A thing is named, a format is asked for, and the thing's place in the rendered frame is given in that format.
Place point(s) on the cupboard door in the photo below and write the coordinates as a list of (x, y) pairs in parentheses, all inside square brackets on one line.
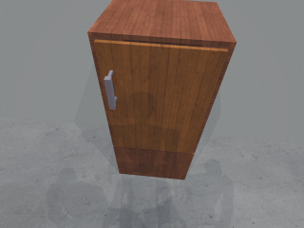
[(163, 92)]

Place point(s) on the handle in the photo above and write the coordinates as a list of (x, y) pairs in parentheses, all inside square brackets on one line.
[(110, 90)]

